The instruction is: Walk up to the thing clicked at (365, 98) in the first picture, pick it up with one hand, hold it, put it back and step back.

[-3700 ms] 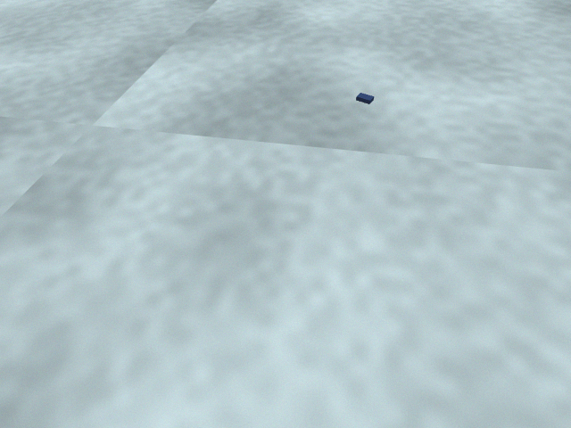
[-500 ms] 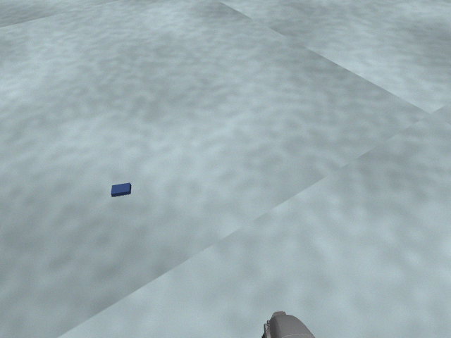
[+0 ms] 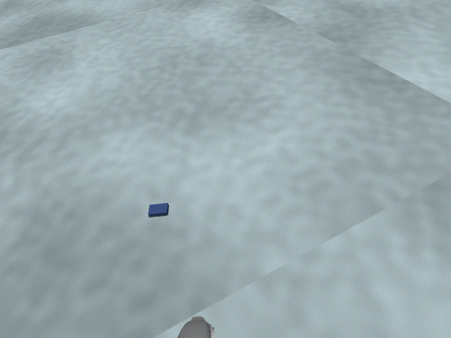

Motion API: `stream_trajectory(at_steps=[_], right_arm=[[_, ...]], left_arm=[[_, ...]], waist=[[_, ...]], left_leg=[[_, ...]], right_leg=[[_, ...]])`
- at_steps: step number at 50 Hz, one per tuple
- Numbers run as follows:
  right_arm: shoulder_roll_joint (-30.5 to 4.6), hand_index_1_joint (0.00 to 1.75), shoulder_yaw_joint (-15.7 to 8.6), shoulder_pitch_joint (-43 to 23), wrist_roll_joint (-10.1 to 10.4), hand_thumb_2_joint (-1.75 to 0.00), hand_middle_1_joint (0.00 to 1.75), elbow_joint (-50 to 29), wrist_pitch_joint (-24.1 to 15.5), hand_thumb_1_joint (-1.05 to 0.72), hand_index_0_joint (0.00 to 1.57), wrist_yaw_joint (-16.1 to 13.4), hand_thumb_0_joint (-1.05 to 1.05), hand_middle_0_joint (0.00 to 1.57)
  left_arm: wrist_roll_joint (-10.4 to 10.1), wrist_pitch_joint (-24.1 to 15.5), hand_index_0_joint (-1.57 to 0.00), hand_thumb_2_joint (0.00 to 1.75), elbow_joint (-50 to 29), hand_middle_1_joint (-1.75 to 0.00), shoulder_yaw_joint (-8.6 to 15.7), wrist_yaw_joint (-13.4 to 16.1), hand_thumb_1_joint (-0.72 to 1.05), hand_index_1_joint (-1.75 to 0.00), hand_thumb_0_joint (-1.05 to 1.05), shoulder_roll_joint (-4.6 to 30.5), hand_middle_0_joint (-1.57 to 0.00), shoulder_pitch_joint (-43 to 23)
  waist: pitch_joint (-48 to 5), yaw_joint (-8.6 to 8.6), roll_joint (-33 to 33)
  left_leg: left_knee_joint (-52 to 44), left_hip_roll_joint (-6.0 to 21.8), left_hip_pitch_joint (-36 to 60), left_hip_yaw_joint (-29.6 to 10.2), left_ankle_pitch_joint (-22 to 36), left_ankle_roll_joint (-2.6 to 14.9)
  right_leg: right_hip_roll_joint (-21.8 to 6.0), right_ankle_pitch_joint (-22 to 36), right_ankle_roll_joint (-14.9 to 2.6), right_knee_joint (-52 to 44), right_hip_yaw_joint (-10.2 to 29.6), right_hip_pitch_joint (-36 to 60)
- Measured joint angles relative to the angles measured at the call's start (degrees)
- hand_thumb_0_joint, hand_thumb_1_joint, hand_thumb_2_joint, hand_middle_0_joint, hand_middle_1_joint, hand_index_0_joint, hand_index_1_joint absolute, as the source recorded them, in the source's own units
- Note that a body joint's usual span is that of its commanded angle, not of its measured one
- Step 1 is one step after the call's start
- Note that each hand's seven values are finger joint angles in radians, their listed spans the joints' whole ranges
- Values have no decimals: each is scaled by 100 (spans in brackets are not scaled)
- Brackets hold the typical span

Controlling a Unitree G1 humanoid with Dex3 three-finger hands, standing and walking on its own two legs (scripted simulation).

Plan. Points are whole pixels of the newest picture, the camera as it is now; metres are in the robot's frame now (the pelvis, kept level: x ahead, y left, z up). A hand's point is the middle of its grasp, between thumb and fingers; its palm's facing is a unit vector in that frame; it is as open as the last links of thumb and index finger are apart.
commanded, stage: walk up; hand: left
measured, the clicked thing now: (158, 209) +0.86 +0.49 -0.75
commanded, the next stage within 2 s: none
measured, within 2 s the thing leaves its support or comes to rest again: neither
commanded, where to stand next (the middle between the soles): +0.48 +0.28 m, yaw -3 degrees
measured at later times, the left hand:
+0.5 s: hand (66, 306) +0.22 +0.40 -0.13, palm faces -0.09 -0.88 -0.47, open 7.4 cm
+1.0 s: hand (33, 262) +0.33 +0.55 -0.16, palm faces -0.05 -0.87 -0.50, open 7.4 cm
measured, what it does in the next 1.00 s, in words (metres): walks ahead: left foot, then right foot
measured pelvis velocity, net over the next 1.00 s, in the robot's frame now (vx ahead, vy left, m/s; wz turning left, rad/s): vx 0.29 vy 0.24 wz -0.03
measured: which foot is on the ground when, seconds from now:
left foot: up 0.00-0.06, down 0.08-0.52, up 0.54-0.88, down 0.90-1.00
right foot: down 0.00-0.12, up 0.14-0.48, down 0.50-0.92, up 0.94-1.00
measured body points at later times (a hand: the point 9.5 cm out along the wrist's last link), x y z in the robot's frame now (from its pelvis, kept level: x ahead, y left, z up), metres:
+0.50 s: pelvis +0.16 +0.11 -0.01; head +0.17 +0.08 +0.44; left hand +0.23 +0.44 -0.10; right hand +0.19 -0.21 -0.14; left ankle +0.14 +0.19 -0.73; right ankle +0.25 +0.00 -0.73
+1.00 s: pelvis +0.29 +0.24 -0.03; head +0.28 +0.24 +0.42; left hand +0.34 +0.60 -0.13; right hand +0.35 -0.11 -0.12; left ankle +0.35 +0.37 -0.73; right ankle +0.26 +0.05 -0.69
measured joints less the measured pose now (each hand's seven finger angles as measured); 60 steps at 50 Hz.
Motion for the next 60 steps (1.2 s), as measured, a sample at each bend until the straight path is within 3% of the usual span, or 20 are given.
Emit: stream_trajectory(at_steps=[4, 6, 8, 11, 15, 19, 24, 26, 27, 30, 34, 38, 43, 45, 47, 49, 52, 55, 60], right_arm=[[28, 30, -20, -53, -37, -90, 30, 59, -51, -91, 20, 49, 1, 20], [196, 30, -25, -163, -55, -90, 30, 75, -134, -91, 20, 13, 1, 20], [284, 30, 32, -183, -14, -90, 30, -20, -216, -91, 20, -32, 1, 20], [435, 30, 129, -79, 84, -90, 30, -79, -197, -91, 20, -93, 1, 20], [522, 30, 240, 150, 111, -90, 30, -93, -228, -90, 21, -147, 1, 20], [424, 30, 231, 331, 69, -90, 30, -112, -197, -90, 21, -159, 1, 20], [272, 30, 195, 468, 18, -90, 30, -175, -119, -90, 21, -151, 1, 20], [227, 30, 194, 506, 30, -90, 30, -193, -68, -90, 21, -151, 1, 20], [217, 30, 184, 485, 46, -90, 30, -165, -39, -90, 20, -168, 1, 20], [276, 30, 237, 415, 32, -90, 30, -107, 102, -91, 20, -202, 1, 20], [225, 30, 251, 252, 68, -90, 30, -84, 96, -91, 20, -162, 1, 20], [108, 30, 172, 141, 62, -90, 30, -123, 92, -91, 20, -105, 1, 20], [-2, 30, 55, 107, 34, -90, 30, -94, 102, -91, 20, -11, 1, 20], [-41, 30, 9, 133, 23, -90, 30, -80, 54, -91, 20, -3, 1, 20], [32, 30, -35, 131, 2, -90, 30, -65, -44, -91, 20, -51, 1, 20], [96, 30, 5, 194, 0, -90, 30, -123, -142, -91, 20, -113, 1, 20], [228, 30, 105, 356, 60, -90, 30, -99, -157, -91, 20, -172, 1, 20], [324, 30, 214, 556, 98, -90, 30, -54, -226, -91, 20, -239, 1, 20], [271, 30, 293, 788, 116, -90, 30, -8, -275, -90, 21, -266, 1, 20]], left_arm=[[-12, 51, -21, 90, 29, -30, 40, 11, 90, -30, 1, 257, -21, 125], [-29, 151, -21, 90, 105, -30, 73, 53, 90, -30, 1, 419, -21, 88], [-85, 258, -21, 90, 182, -30, 44, 107, 90, -30, 1, 398, -21, 51], [-131, 302, -20, 90, 272, -30, -66, 105, 91, -30, 1, 339, -21, -27], [-189, 234, -20, 90, 227, -30, -97, 12, 91, -30, 1, 267, -21, -69], [-145, 244, -20, 90, 212, -30, -106, -34, 91, -30, 1, 104, -21, -76], [-99, 172, -21, 90, 184, -30, -84, -58, 90, -30, 1, -19, -21, -34], [-85, 85, -21, 90, 123, -30, -44, -18, 90, -30, 1, -18, -21, 0], [-64, 50, -21, 90, 79, -30, -21, 20, 90, -30, 1, -43, -21, -19], [-69, 41, -21, 90, -77, -30, -44, 109, 90, -30, 1, -38, -21, -60], [-91, 45, -21, 90, -186, -30, -72, 148, 90, -30, 1, -66, -21, -26], [-41, 35, -21, 90, -223, -30, -72, 118, 90, -30, 1, -14, -21, 92], [34, 68, -21, 90, -230, -30, -14, 69, 90, -30, 1, 175, -21, 161], [38, 108, -21, 90, -202, -30, 10, 56, 90, -30, 1, 276, -21, 173], [52, 212, -21, 90, -120, -30, 58, 77, 90, -30, 1, 426, -21, 133], [-3, 342, -21, 90, 18, -30, 78, 139, 90, -30, 1, 444, -21, 93], [-88, 384, -20, 90, 179, -30, -6, 146, 91, -30, 1, 391, -21, -23], [-151, 272, -20, 90, 157, -30, -33, 45, 91, -30, 1, 310, -21, -133], [-99, 242, -20, 90, 46, -30, -82, -140, 91, -30, 1, 76, -21, -246]], waist=[[-24, 35, -169], [105, 33, -597], [160, -38, -633], [115, -153, -617], [50, -237, -737], [1, -266, -646], [-47, -318, -383], [-53, -258, -217], [-19, -221, -63], [-13, -83, 51], [5, 19, 134], [20, 47, 115], [-37, 39, -34], [-98, 21, -132], [-69, -13, -497], [-109, -96, -636], [-172, -265, -663], [-128, -335, -765], [17, -355, -624]], left_leg=[[-924, -36, 539, 394, 16, 134], [-694, -338, 636, 667, -92, 65], [-459, -363, 670, 740, -352, 119], [-722, -380, 977, 794, -413, 261], [-1254, -620, 1483, 981, -369, 354], [-1443, -823, 1841, 1174, -543, 527], [-1204, -941, 2042, 1332, -1004, 553], [-727, -852, 1977, 1351, -1385, 515], [-291, -777, 1849, 1213, -1525, 509], [1129, -952, 1212, 696, -1783, 379], [1687, -792, 488, 266, -1370, 232], [1286, -440, 125, 26, -925, 107], [38, -60, 305, 195, -766, 83], [-430, -60, 592, 374, -667, 130], [-320, -317, 707, 627, -453, 10], [0, -389, 686, 772, -753, 36], [-193, -420, 926, 829, -846, 205], [-671, -587, 1284, 967, -723, 268], [-1078, -767, 1674, 1149, -762, 445]], right_leg=[[-235, -521, 228, 517, -5, -24], [-611, -748, -57, 1363, 273, -290], [-360, -1022, -259, 2628, 652, -836], [-37, -914, -397, 3664, 626, -1554], [-79, -310, -304, 3222, 492, -2031], [-159, -114, -165, 2227, 218, -2081], [-56, 288, -216, 1084, 56, -1668], [87, 684, -278, 731, 8, -1386], [172, 598, -293, 842, -50, -1363], [146, 306, -313, 969, -83, -1254], [44, 349, -218, 568, -64, -896], [-107, 285, -97, 414, 2, -666], [-353, -61, -7, 636, 34, -563], [-489, -310, 41, 914, 83, -600], [-789, -727, -195, 1559, 354, -780], [-531, -1137, -322, 2747, 741, -1233], [-95, -977, -395, 3808, 607, -1795], [-42, -529, -360, 3612, 413, -2127], [-59, -337, -245, 2383, 173, -2176]])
